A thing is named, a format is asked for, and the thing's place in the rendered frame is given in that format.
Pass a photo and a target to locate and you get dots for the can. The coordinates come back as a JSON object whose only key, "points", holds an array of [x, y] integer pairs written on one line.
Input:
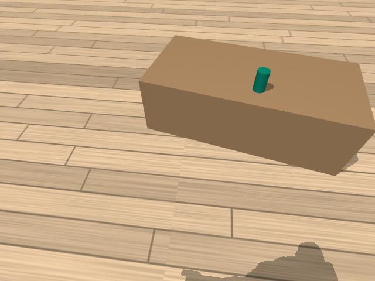
{"points": [[261, 79]]}

